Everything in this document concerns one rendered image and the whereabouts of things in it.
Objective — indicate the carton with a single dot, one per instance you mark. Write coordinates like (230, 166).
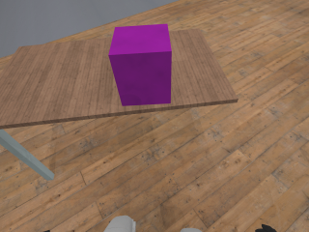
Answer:
(141, 61)

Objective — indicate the left robot thigh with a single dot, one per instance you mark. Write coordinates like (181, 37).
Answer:
(121, 224)

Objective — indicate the table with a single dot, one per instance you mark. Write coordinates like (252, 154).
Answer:
(53, 83)

